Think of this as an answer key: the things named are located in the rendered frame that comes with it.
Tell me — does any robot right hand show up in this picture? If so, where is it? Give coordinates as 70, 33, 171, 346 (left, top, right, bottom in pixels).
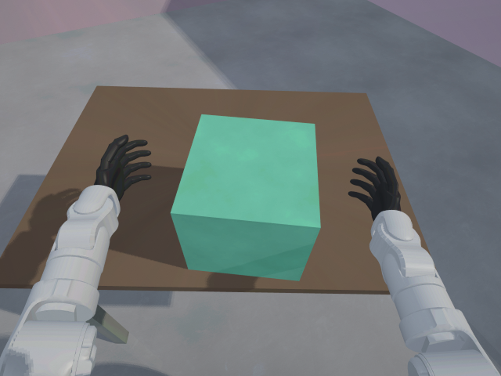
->
348, 157, 401, 221

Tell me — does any robot left hand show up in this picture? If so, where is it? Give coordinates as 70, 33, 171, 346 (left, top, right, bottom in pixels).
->
93, 135, 151, 201

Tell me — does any left robot forearm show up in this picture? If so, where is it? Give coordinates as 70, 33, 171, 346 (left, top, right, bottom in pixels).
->
0, 185, 121, 376

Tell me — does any right robot upper arm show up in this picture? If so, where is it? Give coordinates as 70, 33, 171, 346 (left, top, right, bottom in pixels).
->
408, 349, 497, 376

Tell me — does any left robot upper arm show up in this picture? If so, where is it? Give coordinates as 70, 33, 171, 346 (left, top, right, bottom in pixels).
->
3, 320, 97, 376

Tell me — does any table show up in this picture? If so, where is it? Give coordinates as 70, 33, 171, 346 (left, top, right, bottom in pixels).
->
0, 86, 436, 344

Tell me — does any carton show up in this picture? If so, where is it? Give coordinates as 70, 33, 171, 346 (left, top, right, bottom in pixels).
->
171, 114, 321, 281

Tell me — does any right robot forearm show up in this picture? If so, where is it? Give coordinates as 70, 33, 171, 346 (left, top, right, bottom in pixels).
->
369, 210, 501, 376

